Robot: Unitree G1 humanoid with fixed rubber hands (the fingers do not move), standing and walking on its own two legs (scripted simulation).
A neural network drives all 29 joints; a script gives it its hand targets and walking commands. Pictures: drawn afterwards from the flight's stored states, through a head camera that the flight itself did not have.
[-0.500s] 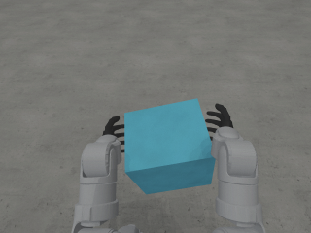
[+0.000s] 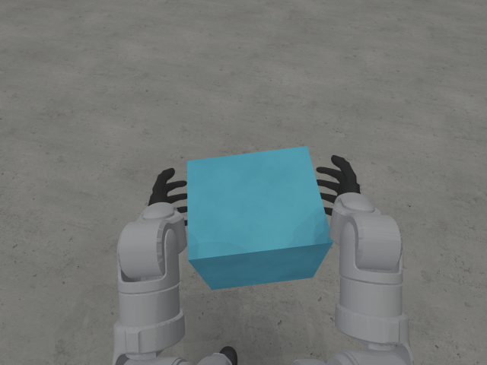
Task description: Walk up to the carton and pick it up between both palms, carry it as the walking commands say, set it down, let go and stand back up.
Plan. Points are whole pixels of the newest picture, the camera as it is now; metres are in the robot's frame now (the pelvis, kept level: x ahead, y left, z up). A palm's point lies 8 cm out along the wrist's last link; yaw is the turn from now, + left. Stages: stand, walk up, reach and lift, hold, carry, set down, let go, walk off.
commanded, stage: carry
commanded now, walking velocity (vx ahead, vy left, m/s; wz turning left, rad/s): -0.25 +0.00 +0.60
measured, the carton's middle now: (255, 224) +0.34 +0.00 +0.01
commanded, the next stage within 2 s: none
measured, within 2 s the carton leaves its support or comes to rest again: neither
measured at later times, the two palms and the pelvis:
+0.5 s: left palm out of the picture +0.09 +0.22 +0.10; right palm (293, 304) +0.18 -0.03 +0.10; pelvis -0.15 -0.01 +0.00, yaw +19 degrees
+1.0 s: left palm out of the picture -0.12 +0.29 +0.08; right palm out of the picture +0.03 +0.07 +0.10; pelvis -0.32 +0.01 +0.01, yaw +32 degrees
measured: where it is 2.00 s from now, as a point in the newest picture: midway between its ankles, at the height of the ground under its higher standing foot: outside the picture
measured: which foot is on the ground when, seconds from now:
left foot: down 0.00-0.10, up 0.12-0.56, down 0.58-1.00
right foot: up 0.00-0.08, down 0.10-0.56, up 0.58-1.00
